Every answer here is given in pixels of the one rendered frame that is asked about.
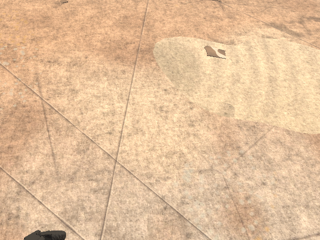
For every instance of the robot left hand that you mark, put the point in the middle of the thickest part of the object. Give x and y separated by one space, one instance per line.
46 235

